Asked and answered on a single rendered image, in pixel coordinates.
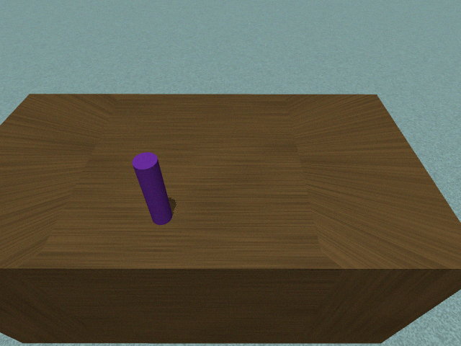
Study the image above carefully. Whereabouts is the can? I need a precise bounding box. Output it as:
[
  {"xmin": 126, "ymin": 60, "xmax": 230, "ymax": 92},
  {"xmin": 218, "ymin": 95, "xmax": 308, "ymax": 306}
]
[{"xmin": 132, "ymin": 152, "xmax": 172, "ymax": 225}]

